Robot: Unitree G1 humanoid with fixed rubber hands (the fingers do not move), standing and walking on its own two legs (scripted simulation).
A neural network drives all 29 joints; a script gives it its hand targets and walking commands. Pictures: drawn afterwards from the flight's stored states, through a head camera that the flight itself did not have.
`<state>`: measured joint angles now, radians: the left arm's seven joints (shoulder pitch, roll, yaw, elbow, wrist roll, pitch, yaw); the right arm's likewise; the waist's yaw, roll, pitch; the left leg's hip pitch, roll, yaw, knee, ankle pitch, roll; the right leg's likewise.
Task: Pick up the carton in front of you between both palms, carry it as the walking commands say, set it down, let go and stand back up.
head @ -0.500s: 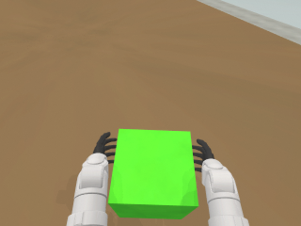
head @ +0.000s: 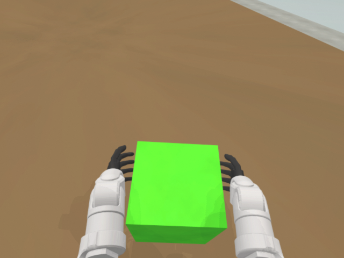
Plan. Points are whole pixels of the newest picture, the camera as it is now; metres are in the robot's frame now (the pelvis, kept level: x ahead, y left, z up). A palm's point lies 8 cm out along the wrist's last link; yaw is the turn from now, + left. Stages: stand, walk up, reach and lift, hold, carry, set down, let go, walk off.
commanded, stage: set down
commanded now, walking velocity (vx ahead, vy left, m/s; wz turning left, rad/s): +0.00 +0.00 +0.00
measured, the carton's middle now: (174, 196) +0.31 +0.01 -0.06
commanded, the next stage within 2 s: none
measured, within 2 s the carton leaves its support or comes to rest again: neither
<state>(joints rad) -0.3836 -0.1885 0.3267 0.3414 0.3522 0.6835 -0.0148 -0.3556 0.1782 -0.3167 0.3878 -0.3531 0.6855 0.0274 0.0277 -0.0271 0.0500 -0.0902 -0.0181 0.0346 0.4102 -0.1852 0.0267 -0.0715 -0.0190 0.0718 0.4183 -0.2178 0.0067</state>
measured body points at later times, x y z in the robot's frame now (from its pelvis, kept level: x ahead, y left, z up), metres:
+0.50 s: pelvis -0.03 -0.04 -0.08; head +0.18 -0.02 +0.32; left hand +0.33 +0.16 -0.15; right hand +0.37 -0.13 -0.17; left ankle +0.04 +0.10 -0.74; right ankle +0.02 -0.15 -0.74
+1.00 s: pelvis -0.06 -0.05 -0.21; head +0.18 -0.03 +0.16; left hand +0.36 +0.17 -0.29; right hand +0.43 -0.12 -0.31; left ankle +0.04 +0.10 -0.74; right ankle +0.02 -0.15 -0.74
